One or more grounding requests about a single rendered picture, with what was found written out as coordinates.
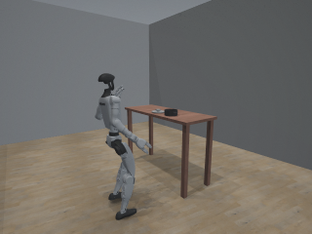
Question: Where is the robot left upper arm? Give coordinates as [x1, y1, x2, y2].
[95, 97, 103, 120]

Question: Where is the robot right forearm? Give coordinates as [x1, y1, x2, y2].
[114, 119, 138, 143]

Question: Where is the left robot hand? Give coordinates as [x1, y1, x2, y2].
[112, 85, 125, 98]

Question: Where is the left robot foot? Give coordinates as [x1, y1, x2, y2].
[108, 191, 122, 201]

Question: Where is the right robot hand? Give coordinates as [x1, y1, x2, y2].
[135, 138, 152, 154]

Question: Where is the lid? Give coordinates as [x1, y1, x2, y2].
[151, 110, 165, 113]

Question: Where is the robot right upper arm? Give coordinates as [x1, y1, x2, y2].
[109, 96, 121, 128]

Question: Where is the table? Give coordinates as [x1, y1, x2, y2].
[125, 104, 217, 199]

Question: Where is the pot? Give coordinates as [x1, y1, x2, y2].
[164, 108, 178, 117]

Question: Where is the robot right thigh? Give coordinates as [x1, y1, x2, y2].
[114, 140, 136, 183]

